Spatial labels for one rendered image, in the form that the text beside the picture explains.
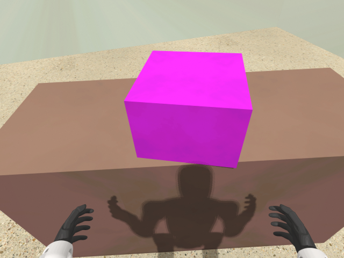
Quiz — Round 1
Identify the robot right hand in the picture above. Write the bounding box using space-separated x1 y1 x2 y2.
269 204 317 253

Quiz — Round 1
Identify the robot left forearm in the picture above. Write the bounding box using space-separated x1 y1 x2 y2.
39 240 73 258

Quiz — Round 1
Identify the pedestal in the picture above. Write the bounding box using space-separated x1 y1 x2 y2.
0 68 344 257

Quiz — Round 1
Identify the robot left hand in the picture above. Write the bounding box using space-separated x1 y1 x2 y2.
54 204 94 244

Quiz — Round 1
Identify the carton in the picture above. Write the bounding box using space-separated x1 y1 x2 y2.
124 51 253 168

